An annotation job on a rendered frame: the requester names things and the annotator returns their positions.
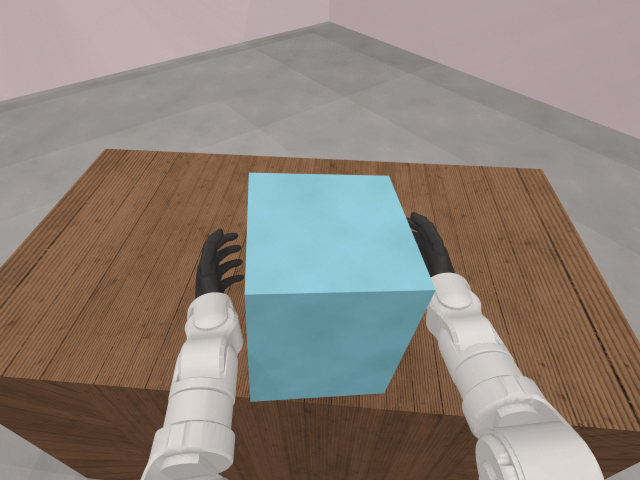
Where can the robot left hand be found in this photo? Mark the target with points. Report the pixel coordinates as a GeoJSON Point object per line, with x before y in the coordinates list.
{"type": "Point", "coordinates": [209, 272]}

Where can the left robot forearm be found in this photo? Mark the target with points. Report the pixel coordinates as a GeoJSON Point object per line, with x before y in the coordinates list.
{"type": "Point", "coordinates": [196, 438]}

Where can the right robot forearm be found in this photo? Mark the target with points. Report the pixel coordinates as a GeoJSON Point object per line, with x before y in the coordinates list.
{"type": "Point", "coordinates": [493, 389]}

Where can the right robot upper arm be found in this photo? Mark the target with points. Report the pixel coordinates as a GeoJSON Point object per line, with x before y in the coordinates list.
{"type": "Point", "coordinates": [538, 451]}

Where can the robot right hand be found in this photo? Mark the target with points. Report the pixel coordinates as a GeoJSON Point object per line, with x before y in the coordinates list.
{"type": "Point", "coordinates": [432, 249]}

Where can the pedestal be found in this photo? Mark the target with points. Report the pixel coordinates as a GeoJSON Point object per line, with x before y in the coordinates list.
{"type": "Point", "coordinates": [94, 302]}

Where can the carton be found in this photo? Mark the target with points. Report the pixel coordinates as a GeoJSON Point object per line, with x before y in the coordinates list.
{"type": "Point", "coordinates": [335, 285]}

